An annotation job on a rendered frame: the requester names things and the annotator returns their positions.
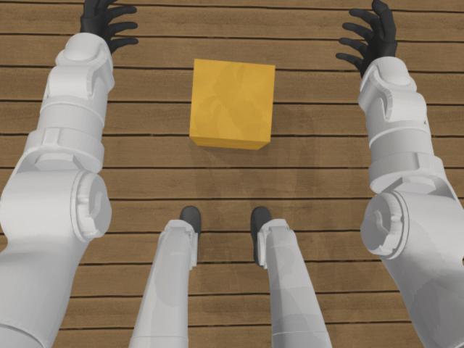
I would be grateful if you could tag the left robot hand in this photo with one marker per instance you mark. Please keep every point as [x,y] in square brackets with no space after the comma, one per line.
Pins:
[96,17]

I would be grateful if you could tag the robot left forearm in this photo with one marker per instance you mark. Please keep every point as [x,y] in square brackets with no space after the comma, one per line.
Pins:
[73,110]

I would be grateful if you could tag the carton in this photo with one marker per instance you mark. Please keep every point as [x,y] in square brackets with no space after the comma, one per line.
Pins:
[232,104]

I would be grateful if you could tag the robot left upper arm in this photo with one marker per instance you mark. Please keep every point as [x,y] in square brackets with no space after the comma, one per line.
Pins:
[49,218]

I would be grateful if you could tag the robot right upper arm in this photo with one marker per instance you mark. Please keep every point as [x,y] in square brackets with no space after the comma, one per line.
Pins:
[420,240]

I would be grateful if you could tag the robot left shin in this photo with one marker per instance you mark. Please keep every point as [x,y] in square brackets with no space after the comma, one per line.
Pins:
[176,223]

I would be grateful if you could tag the robot right forearm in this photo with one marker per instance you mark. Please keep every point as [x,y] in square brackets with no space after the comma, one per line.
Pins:
[398,132]

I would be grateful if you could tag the robot left foot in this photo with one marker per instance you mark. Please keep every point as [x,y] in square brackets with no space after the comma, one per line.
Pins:
[191,215]

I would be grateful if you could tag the right robot hand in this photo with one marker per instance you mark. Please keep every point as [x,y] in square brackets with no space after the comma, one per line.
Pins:
[381,41]

